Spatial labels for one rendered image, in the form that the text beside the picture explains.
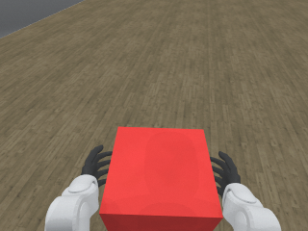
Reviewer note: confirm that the right robot forearm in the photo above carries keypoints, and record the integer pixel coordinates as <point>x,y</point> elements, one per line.
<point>245,212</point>

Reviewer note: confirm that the robot right hand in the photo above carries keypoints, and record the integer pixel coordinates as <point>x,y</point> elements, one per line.
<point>229,174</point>

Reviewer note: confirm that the carton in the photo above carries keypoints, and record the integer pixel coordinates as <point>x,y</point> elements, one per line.
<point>160,179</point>

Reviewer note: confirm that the robot left hand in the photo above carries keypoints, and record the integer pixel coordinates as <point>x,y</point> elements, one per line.
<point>92,165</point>

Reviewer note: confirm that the left robot forearm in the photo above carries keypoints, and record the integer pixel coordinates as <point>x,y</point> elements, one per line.
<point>72,210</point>

